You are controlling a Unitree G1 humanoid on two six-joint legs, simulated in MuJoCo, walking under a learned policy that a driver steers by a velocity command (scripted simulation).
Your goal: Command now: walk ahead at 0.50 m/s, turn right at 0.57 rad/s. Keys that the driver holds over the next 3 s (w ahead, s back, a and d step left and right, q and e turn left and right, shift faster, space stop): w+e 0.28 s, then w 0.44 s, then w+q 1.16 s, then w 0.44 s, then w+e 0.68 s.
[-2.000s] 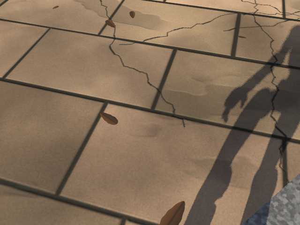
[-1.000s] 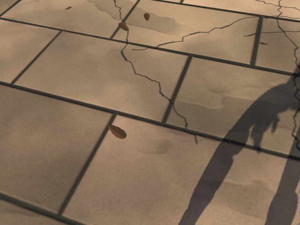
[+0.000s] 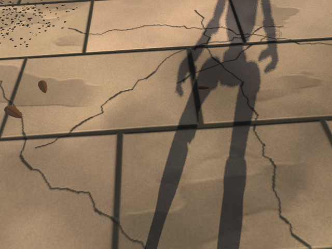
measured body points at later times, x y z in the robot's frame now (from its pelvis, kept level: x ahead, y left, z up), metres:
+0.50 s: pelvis +0.28 +0.04 +0.00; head +0.31 +0.04 +0.45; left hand +0.51 +0.25 -0.10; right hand +0.24 -0.24 -0.13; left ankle +0.27 +0.15 -0.75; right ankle +0.34 -0.14 -0.68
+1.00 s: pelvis +0.52 -0.09 +0.00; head +0.54 -0.10 +0.45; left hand +0.63 +0.17 -0.12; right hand +0.60 -0.38 -0.12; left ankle +0.66 +0.06 -0.67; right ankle +0.48 -0.17 -0.75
